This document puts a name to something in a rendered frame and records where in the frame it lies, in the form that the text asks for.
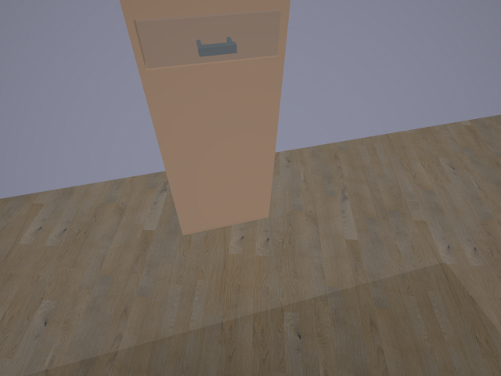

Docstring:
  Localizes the cabinet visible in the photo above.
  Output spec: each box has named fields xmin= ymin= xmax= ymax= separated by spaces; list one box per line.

xmin=120 ymin=0 xmax=290 ymax=235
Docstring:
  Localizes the handle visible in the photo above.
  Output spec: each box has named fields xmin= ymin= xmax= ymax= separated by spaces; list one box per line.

xmin=196 ymin=37 xmax=237 ymax=56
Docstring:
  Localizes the drawer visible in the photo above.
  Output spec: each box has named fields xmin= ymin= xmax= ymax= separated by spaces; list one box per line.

xmin=135 ymin=9 xmax=281 ymax=69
